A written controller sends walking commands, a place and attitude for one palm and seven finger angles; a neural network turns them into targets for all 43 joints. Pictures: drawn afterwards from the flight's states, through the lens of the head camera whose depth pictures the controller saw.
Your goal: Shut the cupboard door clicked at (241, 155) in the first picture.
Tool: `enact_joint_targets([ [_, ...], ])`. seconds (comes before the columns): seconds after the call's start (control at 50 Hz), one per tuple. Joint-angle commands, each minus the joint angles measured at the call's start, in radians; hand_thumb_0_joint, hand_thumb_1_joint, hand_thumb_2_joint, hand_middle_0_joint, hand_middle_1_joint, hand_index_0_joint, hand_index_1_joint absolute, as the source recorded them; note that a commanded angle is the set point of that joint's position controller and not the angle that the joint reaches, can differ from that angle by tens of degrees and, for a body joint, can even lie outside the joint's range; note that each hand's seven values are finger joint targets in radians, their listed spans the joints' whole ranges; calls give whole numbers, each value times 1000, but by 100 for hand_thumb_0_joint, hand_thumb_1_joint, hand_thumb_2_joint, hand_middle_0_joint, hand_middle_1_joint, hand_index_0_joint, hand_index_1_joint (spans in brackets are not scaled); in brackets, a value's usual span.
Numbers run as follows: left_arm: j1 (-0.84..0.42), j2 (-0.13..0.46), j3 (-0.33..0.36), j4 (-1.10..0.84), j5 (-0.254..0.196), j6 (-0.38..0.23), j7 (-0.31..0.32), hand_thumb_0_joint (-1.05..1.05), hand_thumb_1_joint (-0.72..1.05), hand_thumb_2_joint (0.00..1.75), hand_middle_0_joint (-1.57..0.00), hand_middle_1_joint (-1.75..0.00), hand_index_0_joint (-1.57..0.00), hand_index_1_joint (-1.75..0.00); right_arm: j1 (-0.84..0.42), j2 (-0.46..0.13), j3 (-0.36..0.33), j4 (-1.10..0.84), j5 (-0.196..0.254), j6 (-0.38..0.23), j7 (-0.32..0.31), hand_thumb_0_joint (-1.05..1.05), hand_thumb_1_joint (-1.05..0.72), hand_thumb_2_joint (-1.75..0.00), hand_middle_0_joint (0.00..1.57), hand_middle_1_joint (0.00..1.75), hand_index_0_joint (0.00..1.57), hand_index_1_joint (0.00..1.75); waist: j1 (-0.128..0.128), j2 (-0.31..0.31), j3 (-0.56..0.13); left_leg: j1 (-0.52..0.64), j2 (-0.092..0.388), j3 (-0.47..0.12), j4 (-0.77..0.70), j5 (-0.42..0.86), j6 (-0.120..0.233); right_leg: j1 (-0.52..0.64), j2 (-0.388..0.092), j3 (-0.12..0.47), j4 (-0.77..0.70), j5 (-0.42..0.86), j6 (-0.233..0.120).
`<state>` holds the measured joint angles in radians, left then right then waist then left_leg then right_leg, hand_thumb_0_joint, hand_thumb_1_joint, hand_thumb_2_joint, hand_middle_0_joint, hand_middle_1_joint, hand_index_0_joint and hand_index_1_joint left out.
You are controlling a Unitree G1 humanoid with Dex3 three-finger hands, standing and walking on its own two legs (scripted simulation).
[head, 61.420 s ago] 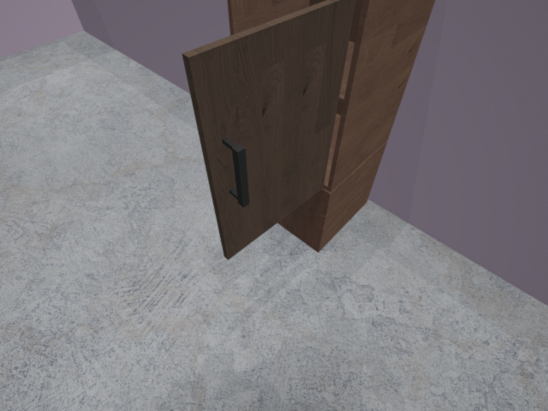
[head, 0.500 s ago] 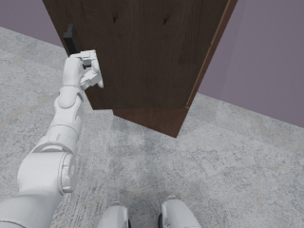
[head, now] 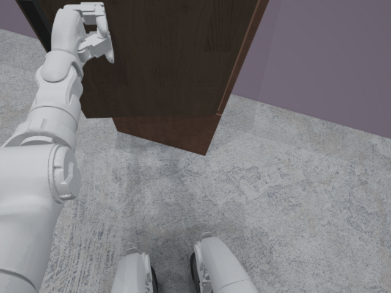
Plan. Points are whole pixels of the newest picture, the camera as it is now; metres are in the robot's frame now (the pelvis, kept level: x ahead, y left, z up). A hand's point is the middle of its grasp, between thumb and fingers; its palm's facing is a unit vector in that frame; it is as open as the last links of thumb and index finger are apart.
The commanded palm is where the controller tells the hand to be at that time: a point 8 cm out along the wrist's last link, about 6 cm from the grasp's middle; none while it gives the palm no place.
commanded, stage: push the door shut along its arc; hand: left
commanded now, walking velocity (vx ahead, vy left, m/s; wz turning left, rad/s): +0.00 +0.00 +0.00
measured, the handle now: (52, 34) +0.61 +0.16 +0.10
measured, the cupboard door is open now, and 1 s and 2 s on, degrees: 21 12 12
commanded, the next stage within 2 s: pull the fist back off the door in 0.42 s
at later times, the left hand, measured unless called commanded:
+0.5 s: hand (107, 27) +0.60 +0.06 +0.11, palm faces -0.32 -0.95 -0.02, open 2.9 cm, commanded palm +0.63 +0.08 +0.10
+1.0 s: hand (121, 28) +0.60 +0.04 +0.11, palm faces +0.11 -0.99 +0.01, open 3.1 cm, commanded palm +0.56 +0.08 +0.10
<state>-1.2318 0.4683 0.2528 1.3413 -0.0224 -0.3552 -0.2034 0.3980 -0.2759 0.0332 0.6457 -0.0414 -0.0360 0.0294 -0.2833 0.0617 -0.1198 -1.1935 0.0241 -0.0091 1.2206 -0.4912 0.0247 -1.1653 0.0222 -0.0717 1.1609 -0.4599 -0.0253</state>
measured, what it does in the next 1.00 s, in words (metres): stands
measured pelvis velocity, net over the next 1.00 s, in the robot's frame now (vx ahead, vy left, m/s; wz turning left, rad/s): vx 0.03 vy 0.00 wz -0.02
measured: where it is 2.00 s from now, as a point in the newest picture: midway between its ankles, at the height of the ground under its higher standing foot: outside the picture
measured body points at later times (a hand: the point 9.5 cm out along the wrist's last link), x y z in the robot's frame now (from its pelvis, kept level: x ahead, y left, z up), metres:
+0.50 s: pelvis +0.00 +0.00 -0.01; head +0.19 +0.02 +0.40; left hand +0.61 +0.12 +0.11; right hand -0.06 -0.26 -0.10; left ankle +0.03 +0.10 -0.63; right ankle +0.04 -0.11 -0.63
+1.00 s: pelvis +0.03 +0.00 +0.02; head +0.17 -0.01 +0.44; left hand +0.59 +0.09 +0.11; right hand -0.05 -0.23 -0.09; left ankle +0.03 +0.10 -0.63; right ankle +0.04 -0.11 -0.63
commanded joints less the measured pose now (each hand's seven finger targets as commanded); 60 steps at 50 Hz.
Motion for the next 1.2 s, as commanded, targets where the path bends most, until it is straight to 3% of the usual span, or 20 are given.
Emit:
enact_joint_targets([
  [0.0,-506,202,45,-195,9,-38,-6,0,90,90,-130,-150,-130,-150,230,-185,-63,-39,-1,4,-7,0,-90,-90,20,30,20,30,-26,120,-566,435,0,-86,-116,330,15,202,19,45,-143,237,-3],
  [0.08,-549,251,71,-214,12,-6,-24,0,90,90,-130,-150,-130,-150,254,-188,-61,-49,1,13,-7,0,-90,-90,20,30,20,30,-36,90,-581,382,-3,-69,-106,332,22,255,24,55,-145,278,3],
  [0.14,-588,261,69,-185,11,18,-42,0,90,90,-130,-150,-130,-150,266,-185,-60,-37,2,12,-9,0,-90,-90,20,30,20,30,-60,48,-530,308,-5,-55,-95,283,31,280,29,68,-164,267,7],
  [0.3,-692,311,70,-169,10,30,-98,0,90,90,-130,-150,-130,-150,284,-189,-53,-12,-3,-13,-19,0,-90,-90,20,30,20,30,-81,139,-554,324,-2,-64,-60,296,29,209,33,62,-145,243,-3],
  [0.36,-745,232,11,-195,12,30,-109,0,90,90,-130,-150,-130,-150,291,-186,-57,1,-6,-25,-18,0,-90,-90,20,30,20,30,-101,217,-570,423,4,-86,-57,345,25,116,37,41,-130,245,-10],
  [0.5,-832,195,-26,-152,43,66,-92,0,90,90,-130,-150,-130,-150,298,-198,-58,33,-13,-32,-20,0,-90,-90,20,30,20,30,-142,236,-557,450,12,-113,-30,328,21,-11,41,19,-112,193,-13],
  [0.52,-819,208,170,-174,-38,80,97,0,90,90,-130,-150,-130,-150,327,-176,-42,0,-37,-37,-13,0,-90,-90,20,30,20,30,-80,266,-572,406,22,-127,-57,304,10,25,30,20,-114,188,-7],
  [0.54,-753,168,143,-144,-10,90,195,0,90,90,-130,-150,-130,-150,316,-174,-43,-5,-45,-40,4,0,-90,-90,20,30,20,30,-76,247,-598,406,23,-130,-64,295,2,37,29,18,-106,182,0],
  [0.58,-712,103,149,-141,4,91,312,0,90,90,-130,-150,-130,-150,321,-168,-51,-9,-62,-37,29,0,-90,-90,20,30,20,30,-81,196,-597,413,27,-138,-71,314,-4,36,27,7,-105,193,9],
  [0.64,-728,92,134,-226,128,26,507,0,90,90,-130,-150,-130,-150,330,-159,-62,-10,-97,-29,72,0,-90,-90,20,30,20,30,-68,227,-631,429,22,-113,-64,350,-9,45,25,8,-108,208,13],
  [0.68,-746,75,67,-269,227,-31,547,0,90,90,-130,-150,-130,-150,338,-162,-78,4,-108,-24,96,0,-90,-90,20,30,20,30,-76,271,-665,505,28,-123,-62,409,-19,16,26,5,-101,228,9],
  [0.72,-733,22,1,-299,252,-64,539,0,90,90,-130,-150,-130,-150,344,-160,-94,11,-104,-15,111,0,-90,-90,20,30,20,30,-77,267,-692,560,25,-118,-80,427,-24,58,30,7,-124,248,4],
  [0.8,-658,54,47,-245,149,-37,452,0,90,90,-130,-150,-130,-150,338,-168,-96,7,-71,8,94,0,-90,-90,20,30,20,30,-57,178,-693,517,5,-90,-138,384,-12,238,35,23,-178,298,6],
  [0.86,-547,96,129,-218,97,-21,439,0,90,90,-130,-150,-130,-150,333,-160,-83,-13,-63,18,79,0,-90,-90,20,30,20,30,-15,116,-641,454,-6,-61,-176,362,-2,339,34,32,-204,331,10],
  [0.88,-506,70,121,-228,90,-33,442,0,90,90,-130,-150,-130,-150,322,-149,-80,-23,-62,17,79,0,-90,-90,20,30,20,30,-3,114,-621,441,-9,-48,-182,368,-2,361,33,36,-210,352,11],
  [0.94,-378,51,141,-238,84,-98,462,0,90,90,-130,-150,-130,-150,310,-136,-83,-30,-67,10,84,0,-90,-90,20,30,20,30,17,4,-535,354,-15,-22,-194,343,6,439,31,53,-227,395,15],
  [0.96,-338,38,136,-249,88,-126,463,0,90,90,-130,-150,-130,-150,305,-133,-83,-34,-68,7,84,0,-90,-90,20,30,20,30,33,11,-520,354,-18,-16,-199,355,4,450,30,56,-224,417,11],
  [1.02,-243,-39,73,-212,107,-157,452,0,90,90,-130,-150,-130,-150,290,-132,-95,-23,-61,6,92,0,-90,-90,20,30,20,30,21,-58,-437,312,-23,1,-203,309,9,450,26,66,-242,409,16],
  [1.14,-217,-155,-16,-332,49,-174,396,0,90,90,-130,-150,-130,-150,249,-126,-113,-35,-40,21,80,0,-90,-90,20,30,20,30,43,-8,-501,421,-36,12,-221,339,3,487,19,71,-255,449,12],
  [1.18,-271,-201,-55,-432,27,-202,391,0,90,90,-130,-150,-130,-150,236,-121,-118,-31,-39,20,74,0,-90,-90,20,30,20,30,41,66,-550,530,-30,-1,-217,398,-5,441,18,56,-243,465,10],
])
